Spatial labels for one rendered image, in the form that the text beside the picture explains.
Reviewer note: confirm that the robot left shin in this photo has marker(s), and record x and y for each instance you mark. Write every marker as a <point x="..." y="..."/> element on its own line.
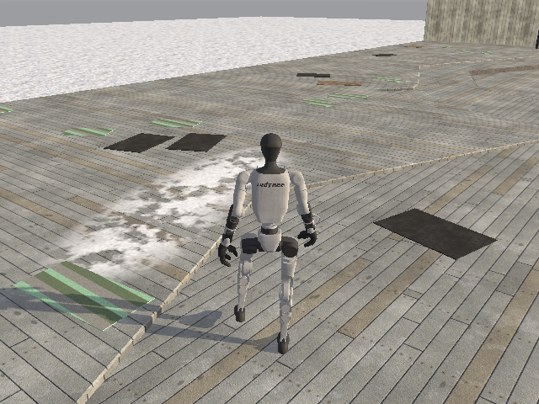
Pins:
<point x="242" y="286"/>

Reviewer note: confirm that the right robot forearm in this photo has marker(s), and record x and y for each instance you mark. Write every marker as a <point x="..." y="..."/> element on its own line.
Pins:
<point x="308" y="221"/>

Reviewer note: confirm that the left robot hand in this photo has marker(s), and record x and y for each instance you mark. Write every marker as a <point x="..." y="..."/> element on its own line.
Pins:
<point x="223" y="256"/>

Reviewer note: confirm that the left robot forearm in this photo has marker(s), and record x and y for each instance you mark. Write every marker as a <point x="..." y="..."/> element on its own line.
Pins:
<point x="230" y="228"/>

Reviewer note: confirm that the robot right upper arm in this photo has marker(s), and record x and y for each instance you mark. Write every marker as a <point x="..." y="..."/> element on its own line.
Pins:
<point x="300" y="189"/>

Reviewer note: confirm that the right robot hand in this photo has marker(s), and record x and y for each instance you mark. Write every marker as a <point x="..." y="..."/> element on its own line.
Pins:
<point x="304" y="235"/>

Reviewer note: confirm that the robot shin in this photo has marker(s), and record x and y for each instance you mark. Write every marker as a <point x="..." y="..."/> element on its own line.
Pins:
<point x="242" y="286"/>
<point x="285" y="315"/>

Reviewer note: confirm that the robot left upper arm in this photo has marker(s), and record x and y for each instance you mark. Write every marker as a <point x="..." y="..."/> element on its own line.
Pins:
<point x="243" y="178"/>

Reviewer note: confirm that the robot right shin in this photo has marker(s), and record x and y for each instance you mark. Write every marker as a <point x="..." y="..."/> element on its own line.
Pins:
<point x="285" y="315"/>

